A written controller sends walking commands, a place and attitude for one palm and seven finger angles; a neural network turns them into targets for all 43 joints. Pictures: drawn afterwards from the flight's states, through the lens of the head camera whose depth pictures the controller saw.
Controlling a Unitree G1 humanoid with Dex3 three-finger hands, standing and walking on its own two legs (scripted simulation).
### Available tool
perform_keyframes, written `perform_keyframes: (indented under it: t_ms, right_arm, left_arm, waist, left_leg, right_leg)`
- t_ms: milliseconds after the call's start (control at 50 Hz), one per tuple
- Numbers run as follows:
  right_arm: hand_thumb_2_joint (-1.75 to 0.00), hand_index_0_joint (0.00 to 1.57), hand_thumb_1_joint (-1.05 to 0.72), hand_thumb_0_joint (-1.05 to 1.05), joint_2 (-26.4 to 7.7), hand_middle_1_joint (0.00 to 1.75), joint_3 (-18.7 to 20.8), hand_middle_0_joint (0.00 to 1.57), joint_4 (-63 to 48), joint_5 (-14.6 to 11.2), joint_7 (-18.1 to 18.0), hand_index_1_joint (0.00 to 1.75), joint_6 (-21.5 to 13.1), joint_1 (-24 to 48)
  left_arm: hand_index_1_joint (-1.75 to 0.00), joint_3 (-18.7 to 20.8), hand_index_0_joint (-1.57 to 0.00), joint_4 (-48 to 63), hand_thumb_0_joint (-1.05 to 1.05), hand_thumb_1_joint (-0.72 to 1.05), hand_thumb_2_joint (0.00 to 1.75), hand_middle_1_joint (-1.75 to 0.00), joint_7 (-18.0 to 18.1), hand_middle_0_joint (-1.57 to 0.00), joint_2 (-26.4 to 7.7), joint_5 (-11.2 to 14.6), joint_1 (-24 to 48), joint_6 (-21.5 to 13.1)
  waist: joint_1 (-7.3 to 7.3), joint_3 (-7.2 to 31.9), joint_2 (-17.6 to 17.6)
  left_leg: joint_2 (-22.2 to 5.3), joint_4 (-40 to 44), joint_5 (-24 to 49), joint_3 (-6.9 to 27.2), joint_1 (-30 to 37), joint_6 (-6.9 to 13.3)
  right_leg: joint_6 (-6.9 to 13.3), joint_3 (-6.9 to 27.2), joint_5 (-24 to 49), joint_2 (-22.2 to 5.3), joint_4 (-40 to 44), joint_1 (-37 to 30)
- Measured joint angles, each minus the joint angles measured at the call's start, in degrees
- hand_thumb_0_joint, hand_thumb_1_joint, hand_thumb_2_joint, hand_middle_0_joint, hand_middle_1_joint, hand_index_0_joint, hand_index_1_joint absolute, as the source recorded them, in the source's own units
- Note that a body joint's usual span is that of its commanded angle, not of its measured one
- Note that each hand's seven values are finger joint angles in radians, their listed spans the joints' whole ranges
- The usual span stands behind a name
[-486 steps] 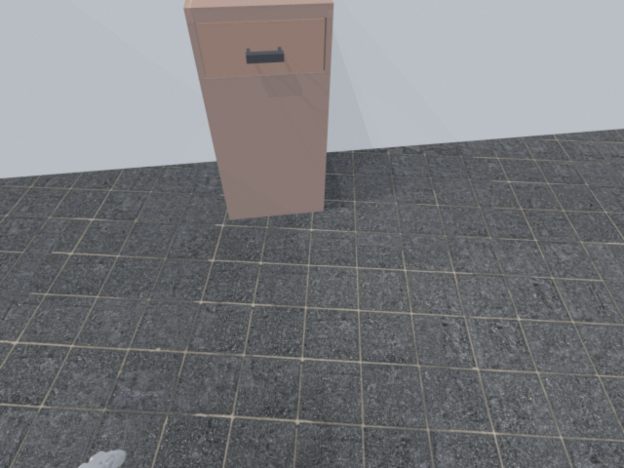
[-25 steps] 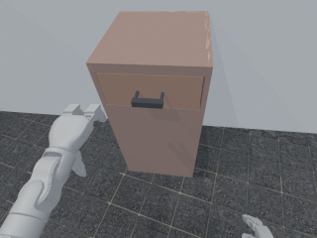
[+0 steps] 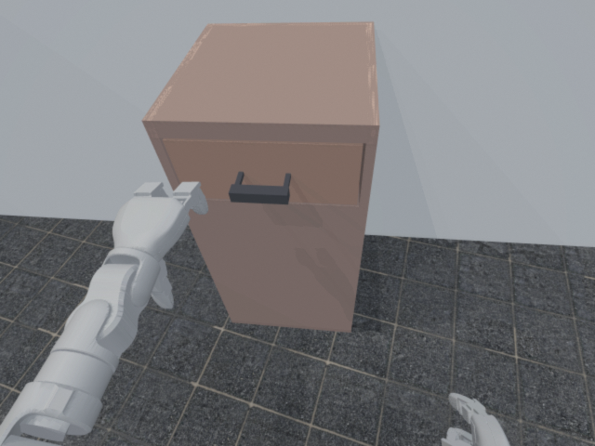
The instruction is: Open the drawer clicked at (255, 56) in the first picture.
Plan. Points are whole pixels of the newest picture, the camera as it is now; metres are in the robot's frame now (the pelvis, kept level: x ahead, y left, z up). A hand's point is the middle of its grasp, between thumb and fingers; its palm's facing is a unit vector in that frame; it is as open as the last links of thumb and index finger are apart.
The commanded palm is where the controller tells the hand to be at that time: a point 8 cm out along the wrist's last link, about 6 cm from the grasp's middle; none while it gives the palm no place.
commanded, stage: move the hooked fingers above the handle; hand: left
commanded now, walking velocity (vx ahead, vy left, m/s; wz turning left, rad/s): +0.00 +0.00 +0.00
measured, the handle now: (261, 185) +0.58 +0.15 -0.02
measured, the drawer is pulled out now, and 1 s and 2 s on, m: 0.00 0.00 0.00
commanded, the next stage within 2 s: lower the fingers behind the handle in 1.82 s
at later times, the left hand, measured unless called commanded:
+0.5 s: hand (211, 214) +0.43 +0.19 +0.06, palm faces -0.01 -0.04 -1.00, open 13.8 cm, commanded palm +0.41 +0.19 +0.12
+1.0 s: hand (243, 192) +0.49 +0.16 +0.04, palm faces -0.03 -0.01 -1.00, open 13.8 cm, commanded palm +0.48 +0.16 +0.10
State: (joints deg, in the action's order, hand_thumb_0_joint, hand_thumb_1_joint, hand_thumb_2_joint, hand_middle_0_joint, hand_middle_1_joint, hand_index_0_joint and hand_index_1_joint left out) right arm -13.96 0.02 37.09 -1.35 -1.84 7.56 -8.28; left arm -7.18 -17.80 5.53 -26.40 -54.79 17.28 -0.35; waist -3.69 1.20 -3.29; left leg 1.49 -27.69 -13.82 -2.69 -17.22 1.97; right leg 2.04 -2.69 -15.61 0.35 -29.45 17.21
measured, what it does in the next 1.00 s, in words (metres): stands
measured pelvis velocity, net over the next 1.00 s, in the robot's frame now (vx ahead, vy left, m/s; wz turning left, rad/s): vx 0.02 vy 0.00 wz -0.02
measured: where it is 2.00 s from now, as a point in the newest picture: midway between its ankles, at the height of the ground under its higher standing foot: outside the picture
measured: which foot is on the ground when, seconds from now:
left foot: down 0.00-1.00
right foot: down 0.00-1.00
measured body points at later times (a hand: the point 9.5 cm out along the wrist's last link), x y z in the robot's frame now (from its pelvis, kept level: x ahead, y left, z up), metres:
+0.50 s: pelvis +0.02 +0.00 -0.01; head +0.06 -0.03 +0.44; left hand +0.42 +0.19 +0.11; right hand +0.12 -0.26 -0.14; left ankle +0.00 +0.10 -0.74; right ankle +0.00 -0.09 -0.74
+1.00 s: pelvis +0.02 +0.00 -0.01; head +0.08 -0.02 +0.43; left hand +0.49 +0.15 +0.10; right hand +0.06 -0.27 -0.15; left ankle +0.00 +0.10 -0.74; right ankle +0.00 -0.09 -0.74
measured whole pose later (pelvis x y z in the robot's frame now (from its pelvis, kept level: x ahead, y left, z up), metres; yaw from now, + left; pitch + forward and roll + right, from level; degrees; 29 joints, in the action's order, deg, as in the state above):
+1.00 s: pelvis +0.02 +0.00 -0.01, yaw -1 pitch +13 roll +0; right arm -14.3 2.9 39.9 -0.8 -1.2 7.5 -17.8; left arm -9.6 -56.9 14.9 -20.8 -59.9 47.8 2.4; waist 4.8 5.8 -2.4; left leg 0.5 -35.8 -18.1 -3.4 -30.7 1.9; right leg 2.2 -2.0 -18.9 1.1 -36.5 30.5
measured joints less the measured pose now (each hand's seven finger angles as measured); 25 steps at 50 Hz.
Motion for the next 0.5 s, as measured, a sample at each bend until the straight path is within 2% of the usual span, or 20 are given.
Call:
perform_keyframes:
  t_ms: [160, 280, 380, 500]
  right_arm:
    - [-0.9, 0.2, -0.9, 0.01, -1.2, 0.3, 1.3, 0.2, 0.7, -0.1, -0.3, 0.3, 0.3, -2.8]
    - [-0.9, 0.2, -0.9, 0.01, -1.3, 0.3, 2.3, 0.2, 1.3, -0.1, -0.2, 0.3, 0.4, -4.2]
    - [-0.9, 0.19, -0.9, 0.01, -1.1, 0.3, 2.7, 0.2, 1.7, -0.2, 0.2, 0.3, 0.8, -4.9]
    - [-0.9, 0.2, -0.9, 0.01, -0.6, 0.3, 2.5, 0.2, 1.4, -0.3, 0.4, 0.3, 1.2, -5.5]
  left_arm:
    - [-1.2, -0.7, -0.32, -4.5, 0.0, -0.49, 0.3, -1.2, 0.1, -0.32, 0.7, -0.3, 3.6, -0.8]
    - [-1.2, -1.2, -0.32, -8.3, 0.0, -0.49, 0.3, -1.2, 2.4, -0.32, 1.7, -1.4, 6.7, -1.3]
    - [-1.2, -1.0, -0.32, -11.4, 0.0, -0.49, 0.3, -1.2, 4.3, -0.32, 2.6, -1.9, 8.9, 0.3]
    - [-1.2, -1.6, -0.32, -15.6, 0.0, -0.49, 0.3, -1.2, 3.9, -0.32, 3.3, -2.5, 11.6, 2.0]
  waist:
    - [1.09, 0.8, 0.1]
    - [2.03, 1.5, 0.4]
    - [2.74, 2.5, 0.2]
    - [3.44, 3.2, 0.3]
  left_leg:
    - [-0.2, -1.6, -1.2, -0.1, -2.1, -0.1]
    - [-0.3, -2.8, -2.1, -0.4, -4.0, -0.2]
    - [-0.5, -3.3, -2.7, -0.8, -4.8, -0.2]
    - [-0.5, -3.5, -3.0, -0.9, -5.4, -0.2]
  right_leg:
    - [0.2, 0.1, -1.1, 0.2, -1.5, 2.2]
    - [0.2, 0.4, -2.0, 0.3, -2.9, 4.2]
    - [0.2, 0.8, -2.4, 0.4, -3.4, 5.2]
    - [0.2, 1.0, -2.7, 0.5, -3.6, 5.8]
